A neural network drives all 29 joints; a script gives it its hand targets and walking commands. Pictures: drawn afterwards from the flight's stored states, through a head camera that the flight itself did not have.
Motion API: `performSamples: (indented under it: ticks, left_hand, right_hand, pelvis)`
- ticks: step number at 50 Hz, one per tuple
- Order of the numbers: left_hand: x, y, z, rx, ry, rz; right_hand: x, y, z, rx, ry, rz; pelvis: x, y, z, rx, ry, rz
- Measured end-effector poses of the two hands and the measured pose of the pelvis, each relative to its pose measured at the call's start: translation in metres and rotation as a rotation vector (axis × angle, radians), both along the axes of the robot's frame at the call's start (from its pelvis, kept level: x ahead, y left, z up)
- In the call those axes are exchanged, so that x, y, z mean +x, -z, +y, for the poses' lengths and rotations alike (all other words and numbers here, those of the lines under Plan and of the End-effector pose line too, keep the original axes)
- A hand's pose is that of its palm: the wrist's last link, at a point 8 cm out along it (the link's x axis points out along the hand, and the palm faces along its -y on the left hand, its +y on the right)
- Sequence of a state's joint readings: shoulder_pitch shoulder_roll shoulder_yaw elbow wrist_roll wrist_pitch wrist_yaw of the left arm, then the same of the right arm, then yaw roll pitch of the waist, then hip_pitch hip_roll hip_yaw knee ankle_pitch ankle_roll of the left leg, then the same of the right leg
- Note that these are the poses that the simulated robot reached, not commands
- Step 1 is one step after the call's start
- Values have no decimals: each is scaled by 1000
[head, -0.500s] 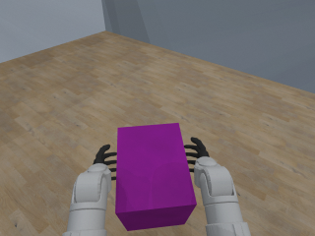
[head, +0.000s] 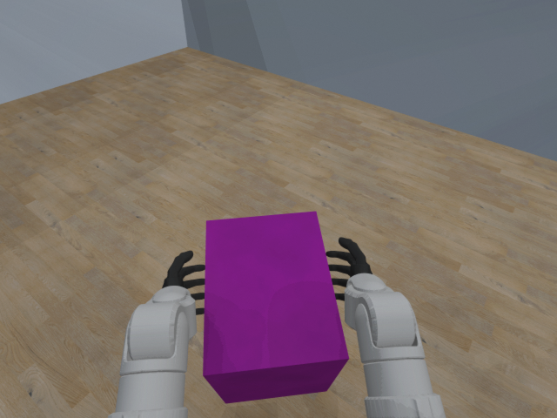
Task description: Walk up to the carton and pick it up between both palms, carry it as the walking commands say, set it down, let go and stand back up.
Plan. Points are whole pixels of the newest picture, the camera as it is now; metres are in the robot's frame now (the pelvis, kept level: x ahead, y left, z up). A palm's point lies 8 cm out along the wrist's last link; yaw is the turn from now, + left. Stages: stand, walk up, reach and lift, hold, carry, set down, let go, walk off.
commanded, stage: carry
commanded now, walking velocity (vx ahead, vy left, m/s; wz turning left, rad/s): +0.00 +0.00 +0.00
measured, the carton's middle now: (269, 310) +0.32 +0.01 -0.01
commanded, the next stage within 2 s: hold in 0.02 s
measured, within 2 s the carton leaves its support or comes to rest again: neither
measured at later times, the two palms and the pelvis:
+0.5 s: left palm (170, 286) +0.32 +0.15 +0.05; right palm (341, 273) +0.33 -0.10 +0.07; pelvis +0.01 +0.02 +0.00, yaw +2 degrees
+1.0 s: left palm (185, 320) +0.33 +0.15 -0.06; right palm (330, 310) +0.34 -0.10 -0.04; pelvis -0.01 +0.04 -0.03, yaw +2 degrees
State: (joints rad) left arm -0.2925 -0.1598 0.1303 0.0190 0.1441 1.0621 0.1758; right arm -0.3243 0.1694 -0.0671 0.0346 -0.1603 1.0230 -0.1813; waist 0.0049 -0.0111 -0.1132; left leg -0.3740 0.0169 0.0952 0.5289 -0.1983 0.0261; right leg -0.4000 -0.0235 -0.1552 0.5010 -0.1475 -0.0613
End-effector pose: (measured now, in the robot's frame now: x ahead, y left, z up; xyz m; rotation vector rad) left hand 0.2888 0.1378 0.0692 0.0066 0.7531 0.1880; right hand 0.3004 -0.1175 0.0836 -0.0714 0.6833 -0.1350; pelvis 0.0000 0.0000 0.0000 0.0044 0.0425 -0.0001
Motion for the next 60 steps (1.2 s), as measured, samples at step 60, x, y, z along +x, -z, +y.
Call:
performSamples:
  ticks: [60]
  left_hand:
    - [60, 169, 9, 25, -15, -37]
  right_hand:
    - [60, 164, 14, 36, 60, -50]
  pelvis:
    - [-1, 42, 18, -8, -36, 253]
